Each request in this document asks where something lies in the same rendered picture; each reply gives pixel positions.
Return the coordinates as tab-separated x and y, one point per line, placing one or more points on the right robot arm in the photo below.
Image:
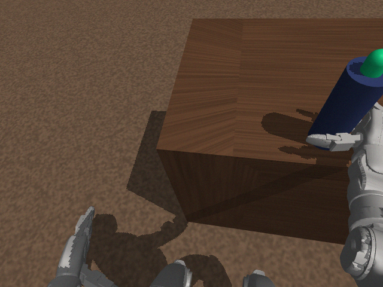
362	255

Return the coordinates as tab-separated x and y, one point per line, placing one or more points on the bottle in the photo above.
359	87

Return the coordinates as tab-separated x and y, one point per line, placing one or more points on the right robot hand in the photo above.
368	131

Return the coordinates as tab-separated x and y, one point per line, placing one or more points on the left robot arm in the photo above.
65	281

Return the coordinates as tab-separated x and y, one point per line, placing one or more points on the left robot hand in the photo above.
73	258

